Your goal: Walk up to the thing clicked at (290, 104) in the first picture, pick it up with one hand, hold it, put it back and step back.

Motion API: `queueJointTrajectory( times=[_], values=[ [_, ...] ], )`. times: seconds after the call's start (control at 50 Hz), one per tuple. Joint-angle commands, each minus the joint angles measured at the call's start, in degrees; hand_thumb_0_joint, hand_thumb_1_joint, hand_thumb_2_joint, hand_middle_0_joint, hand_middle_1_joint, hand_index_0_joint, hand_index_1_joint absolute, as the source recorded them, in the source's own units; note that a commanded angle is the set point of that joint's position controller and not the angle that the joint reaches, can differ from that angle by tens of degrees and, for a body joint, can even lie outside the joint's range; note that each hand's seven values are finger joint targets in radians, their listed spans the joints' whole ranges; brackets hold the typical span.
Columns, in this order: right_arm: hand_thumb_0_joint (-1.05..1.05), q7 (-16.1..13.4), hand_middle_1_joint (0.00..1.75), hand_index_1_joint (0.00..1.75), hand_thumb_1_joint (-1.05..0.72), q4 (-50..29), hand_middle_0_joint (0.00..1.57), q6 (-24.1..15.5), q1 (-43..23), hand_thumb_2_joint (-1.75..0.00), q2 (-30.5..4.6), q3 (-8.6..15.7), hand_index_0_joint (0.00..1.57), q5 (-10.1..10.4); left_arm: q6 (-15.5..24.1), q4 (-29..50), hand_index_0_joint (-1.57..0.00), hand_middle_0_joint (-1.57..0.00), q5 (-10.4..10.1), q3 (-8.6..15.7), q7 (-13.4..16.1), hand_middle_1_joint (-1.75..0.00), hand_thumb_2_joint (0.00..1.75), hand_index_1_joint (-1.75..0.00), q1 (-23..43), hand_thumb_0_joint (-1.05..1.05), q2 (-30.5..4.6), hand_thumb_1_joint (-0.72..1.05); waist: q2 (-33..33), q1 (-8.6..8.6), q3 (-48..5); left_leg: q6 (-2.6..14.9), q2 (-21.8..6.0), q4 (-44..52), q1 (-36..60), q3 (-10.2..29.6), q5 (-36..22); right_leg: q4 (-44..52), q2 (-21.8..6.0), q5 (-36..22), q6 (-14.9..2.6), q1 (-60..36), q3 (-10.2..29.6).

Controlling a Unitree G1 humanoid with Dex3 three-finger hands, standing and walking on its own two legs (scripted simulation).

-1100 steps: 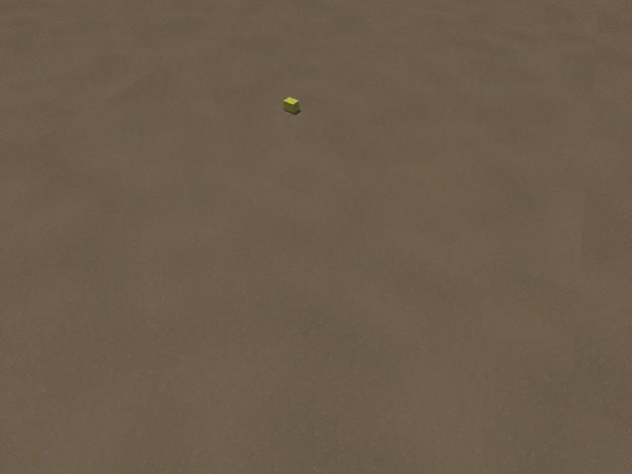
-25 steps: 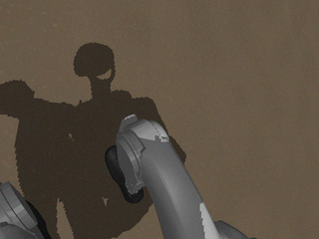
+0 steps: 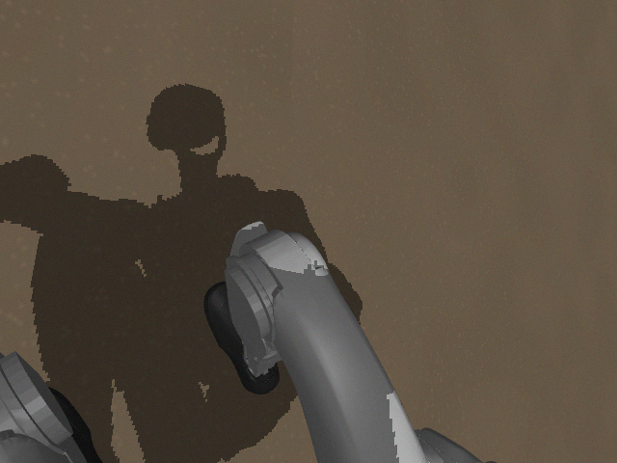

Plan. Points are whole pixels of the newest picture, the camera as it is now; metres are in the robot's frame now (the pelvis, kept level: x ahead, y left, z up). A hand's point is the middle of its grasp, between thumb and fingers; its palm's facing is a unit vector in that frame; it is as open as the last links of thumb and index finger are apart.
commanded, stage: close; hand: left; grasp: from above
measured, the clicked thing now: out of the picture +0.43 +0.37 -0.30
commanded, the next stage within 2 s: settle in 0.32 s
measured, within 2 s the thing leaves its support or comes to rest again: leaves its support in 0.84 s
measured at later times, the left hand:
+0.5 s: hand out of the picture +0.43 +0.35 -0.28, palm faces -0.12 -0.42 -0.90, open 8.9 cm
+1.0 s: hand out of the picture +0.43 +0.37 -0.24, palm faces -0.05 -0.42 -0.90, open 8.8 cm
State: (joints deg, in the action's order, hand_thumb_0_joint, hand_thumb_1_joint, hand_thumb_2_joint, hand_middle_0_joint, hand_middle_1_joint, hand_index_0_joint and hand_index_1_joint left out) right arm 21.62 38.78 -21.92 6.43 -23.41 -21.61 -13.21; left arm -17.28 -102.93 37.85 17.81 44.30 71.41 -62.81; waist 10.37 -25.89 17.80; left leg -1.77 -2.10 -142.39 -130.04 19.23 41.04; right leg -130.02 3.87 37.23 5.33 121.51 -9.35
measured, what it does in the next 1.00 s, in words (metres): stands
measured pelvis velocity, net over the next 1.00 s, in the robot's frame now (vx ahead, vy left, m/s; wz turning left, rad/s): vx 0.00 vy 0.00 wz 0.02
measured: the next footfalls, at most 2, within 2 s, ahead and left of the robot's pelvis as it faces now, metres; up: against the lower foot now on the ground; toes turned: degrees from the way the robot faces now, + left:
none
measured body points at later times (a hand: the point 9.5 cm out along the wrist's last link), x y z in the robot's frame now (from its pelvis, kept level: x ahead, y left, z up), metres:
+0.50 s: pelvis +0.00 +0.00 +0.00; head +0.31 +0.13 +0.30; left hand +0.43 +0.37 -0.23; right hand +0.02 -0.24 -0.03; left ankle +0.07 +0.13 -0.30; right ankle +0.13 -0.13 -0.30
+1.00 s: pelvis +0.00 +0.00 +0.00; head +0.30 +0.12 +0.32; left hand +0.43 +0.38 -0.19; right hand +0.01 -0.24 -0.04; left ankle +0.07 +0.13 -0.30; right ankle +0.13 -0.13 -0.30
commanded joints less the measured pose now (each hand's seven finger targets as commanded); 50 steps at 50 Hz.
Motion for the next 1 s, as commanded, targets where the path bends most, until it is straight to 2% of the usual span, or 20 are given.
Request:
queueJointTrajectory(
  times=[0.0,0.12,0.2,0.26,0.3,0.4,0.42,0.44,0.54,0.62,0.66,0.74,0.78,0.8,0.84,0.86,0.88,0.92,0.96,0.98],
  values=[
    [0.0,-0.1,0.3,0.3,-0.88,3.3,0.2,0.0,13.8,-0.89,-20.1,5.0,0.2,0.5,0.4,5.0,-0.74,-0.75,1.2,-1.8,2.0,-0.6,0.67,-0.62,11.5,0.0,-10.8,0.33,-33.6,-5.0,-36.4,0.77,-3.0,14.9,28.5,-6.7,-12.7,10.7,0.8,-16.4,-4.99,-21.4,-8.7],
    [0.0,-0.2,0.3,0.3,-0.88,3.4,0.2,-0.1,13.2,-0.89,-20.3,5.2,0.2,0.5,0.2,4.3,-0.74,-0.76,0.3,-1.5,2.1,-0.59,0.69,-0.61,11.2,0.0,-9.8,0.32,-32.6,-4.8,-36.7,0.67,-3.2,14.6,28.8,-6.7,-12.6,10.9,0.9,-16.5,-4.92,-21.2,-8.6],
    [0.0,-0.1,0.3,0.3,-0.88,3.4,0.2,-0.1,13.9,-0.89,-20.3,5.4,0.2,0.4,0.3,4.7,-0.77,-0.78,0.7,-1.4,2.5,-0.59,0.69,-0.61,11.3,0.0,-10.5,0.36,-33.3,-4.88,-36.7,0.67,-3.1,14.9,28.9,-6.8,-12.6,11.2,1.0,-16.6,-5.01,-21.6,-8.6],
    [0.0,-0.1,0.3,0.3,-0.88,3.6,0.2,-0.2,13.1,-0.89,-20.0,5.2,0.2,0.3,0.3,4.8,-0.78,-0.8,0.5,-1.8,2.2,-0.6,0.69,-0.61,11.7,0.0,-10.0,0.38,-33.3,-5.16,-35.3,0.65,-2.9,15.1,28.2,-6.6,-11.5,10.8,0.6,-15.5,-4.92,-20.5,-8.7],
    [0.0,-0.2,0.3,0.3,-0.88,2.9,0.2,0.0,13.3,-0.89,-20.4,5.4,0.2,0.3,0.4,4.4,-0.79,-0.8,1.0,-2.3,2.3,-0.59,0.66,-0.61,11.3,0.0,-9.7,0.39,-33.2,-5.23,-36.3,0.69,-3.0,15.1,28.8,-6.6,-11.8,11.2,0.8,-15.8,-5.07,-21.3,-8.7],
    [0.0,-0.3,0.3,0.3,-0.88,4.0,0.2,-0.3,13.3,-0.89,-19.9,5.4,0.2,0.3,0.7,4.6,-0.78,-0.8,0.5,-2.0,2.3,-0.6,0.69,-0.62,11.8,0.0,-9.6,0.38,-33.6,-4.99,-35.7,0.57,-2.9,15.1,28.3,-6.8,-12.3,11.0,0.6,-16.5,-5.0,-21.2,-8.6],
    [0.0,-0.2,0.3,0.3,-0.9,3.6,0.2,-0.2,13.8,-0.9,-20.2,5.4,0.2,0.3,0.6,4.2,-0.83,-0.82,0.7,-2.2,2.3,-0.65,0.65,-0.64,11.4,0.0,-9.1,0.4,-33.4,-5.16,-36.5,0.57,-3.0,15.1,28.9,-6.6,-12.9,10.9,0.7,-16.8,-5.09,-21.6,-8.8],
    [0.0,-0.1,0.3,0.3,-0.9,3.1,0.2,-0.2,13.3,-0.9,-20.1,5.3,0.2,0.3,0.5,4.7,-0.87,-0.87,0.5,-2.5,2.0,-0.66,0.71,-0.66,11.5,0.0,-9.2,0.44,-33.3,-5.18,-36.2,0.54,-3.0,15.2,29.2,-6.4,-13.1,10.7,0.6,-16.8,-5.08,-20.8,-8.8],
    [0.0,-0.1,0.3,0.3,-0.9,3.5,0.2,-0.2,14.1,-0.9,-20.2,5.1,0.2,0.3,0.3,5.9,-0.96,-0.96,-0.5,-1.5,2.0,-0.66,0.75,-0.67,11.9,0.0,-10.2,0.57,-33.8,-4.93,-37.4,0.65,-2.8,14.6,29.1,-7.3,-14.0,11.0,0.7,-17.9,-4.91,-22.4,-8.2],
    [0.0,0.1,0.3,0.3,-0.9,3.0,0.2,-0.2,14.1,-0.9,-20.3,5.2,0.2,0.5,-0.4,5.2,-0.95,-0.96,-0.9,-1.0,2.2,-0.68,0.78,-0.69,11.4,0.0,-9.6,0.56,-34.0,-4.69,-37.8,0.64,-3.0,14.5,29.5,-7.3,-14.3,11.0,0.7,-18.0,-4.89,-22.4,-8.3],
    [0.0,0.2,0.3,0.3,-0.9,3.5,0.2,-0.2,14.3,-0.9,-20.0,5.2,0.2,0.6,-0.5,6.6,-0.98,-0.98,-0.8,-0.6,2.1,-0.67,0.75,-0.68,12.1,0.0,-10.3,0.61,-34.9,-4.44,-37.8,0.57,-2.9,14.9,29.6,-7.4,-13.9,10.8,0.7,-17.7,-5.01,-21.9,-8.1],
    [0.0,0.4,0.3,0.3,-0.9,3.4,0.2,0.0,15.1,-0.9,-20.4,5.8,0.2,1.0,-1.3,8.0,-1.0,-1.01,-0.7,1.4,2.9,-0.69,0.8,-0.7,12.6,0.0,-11.9,0.63,-35.5,-3.18,-41.1,0.67,-3.1,14.5,30.2,-8.0,-15.0,11.3,0.8,-18.9,-4.8,-24.4,-7.7],
    [0.0,0.6,0.3,0.3,-0.9,3.8,0.2,0.1,15.4,-0.9,-19.9,6.2,0.2,1.2,-1.9,9.7,-1.01,-1.02,0.1,2.3,3.2,-0.7,0.8,-0.7,13.8,0.0,-12.9,0.67,-37.9,-2.29,-42.3,0.31,-3.2,15.4,31.1,-8.2,-16.0,11.0,0.4,-19.3,-5.09,-24.2,-7.5],
    [0.0,0.6,0.3,0.3,-0.9,3.2,0.2,0.0,14.7,-0.9,-19.5,6.6,0.2,1.3,-2.3,11.4,-1.0,-1.01,0.1,1.6,2.6,-0.7,0.79,-0.7,14.4,0.0,-12.1,0.66,-38.3,-2.19,-42.1,0.31,-3.1,15.0,31.3,-8.6,-16.1,10.7,0.3,-19.3,-4.99,-23.2,-7.2],
    [0.0,0.7,0.3,0.3,-0.89,3.7,0.2,0.3,15.4,-0.9,-19.3,7.2,0.2,1.7,-3.1,11.8,-0.99,-0.99,1.0,1.6,2.0,-0.67,0.76,-0.67,14.6,0.0,-11.6,0.63,-39.7,-1.93,-43.6,0.08,-3.1,15.7,32.1,-8.5,-16.3,10.9,0.3,-19.0,-5.27,-22.1,-7.3],
    [0.0,0.6,0.3,0.3,-0.89,4.0,0.2,0.5,15.5,-0.9,-19.1,7.7,0.2,1.8,-3.3,12.5,-0.98,-0.98,1.0,0.7,1.2,-0.66,0.73,-0.66,14.5,0.0,-10.5,0.63,-39.9,-1.97,-43.2,0.01,-3.1,15.9,32.0,-8.7,-15.8,10.5,0.3,-18.5,-5.32,-21.4,-7.1],
    [0.0,0.6,0.3,0.3,-0.89,3.8,0.2,0.5,16.1,-0.9,-19.5,8.5,0.2,2.0,-3.7,14.1,-0.99,-0.99,1.5,0.6,0.9,-0.65,0.75,-0.66,14.7,0.0,-10.7,0.63,-40.0,-1.73,-43.9,0.26,-3.0,15.7,32.0,-8.9,-15.9,11.1,0.5,-18.7,-5.26,-21.6,-6.8],
    [0.0,0.9,0.3,0.3,-0.89,5.0,0.2,0.9,17.2,-0.89,-18.6,9.1,0.2,2.4,-4.7,13.5,-0.98,-0.98,2.2,0.8,0.4,-0.63,0.7,-0.63,13.0,0.0,-9.0,0.62,-39.9,-0.89,-45.1,0.12,-2.8,16.7,31.5,-8.8,-15.6,10.9,0.3,-18.0,-5.62,-20.6,-6.9],
    [0.0,0.5,0.3,0.3,-0.89,6.1,0.2,1.1,17.2,-0.89,-17.8,10.3,0.2,3.0,-5.4,13.6,-0.98,-0.99,1.7,0.5,-0.9,-0.64,0.74,-0.65,11.8,0.0,-7.1,0.61,-39.2,0.45,-44.6,0.23,-2.7,17.1,30.7,-9.1,-13.7,11.2,0.4,-16.3,-5.65,-19.1,-6.6],
    [0.0,0.8,0.3,0.3,-0.89,5.9,0.2,1.2,17.8,-0.89,-17.3,10.5,0.2,3.1,-5.9,13.6,-0.98,-0.97,1.3,-0.1,-1.7,-0.64,0.71,-0.63,11.7,0.0,-4.5,0.61,-38.6,-0.31,-45.1,0.24,-2.5,17.4,30.6,-8.8,-14.1,10.9,0.4,-16.6,-5.7,-18.4,-6.7]
  ],
)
